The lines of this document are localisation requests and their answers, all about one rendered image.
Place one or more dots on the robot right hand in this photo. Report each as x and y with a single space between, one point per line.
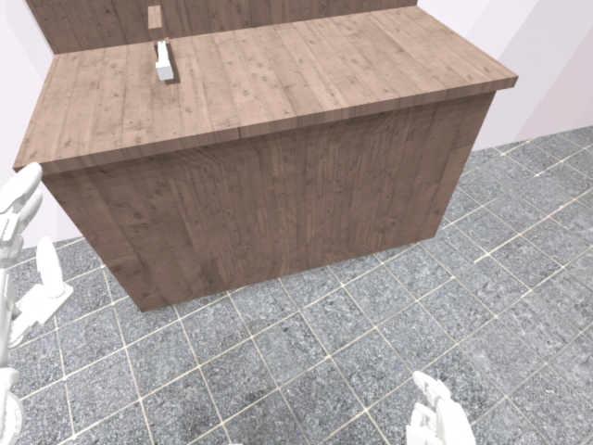
447 426

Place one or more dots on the robot left hand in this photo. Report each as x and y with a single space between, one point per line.
20 200

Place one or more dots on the tap lever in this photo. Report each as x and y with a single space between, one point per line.
163 64

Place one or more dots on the left robot forearm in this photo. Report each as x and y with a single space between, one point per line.
11 409

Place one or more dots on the counter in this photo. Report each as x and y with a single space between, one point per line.
294 134

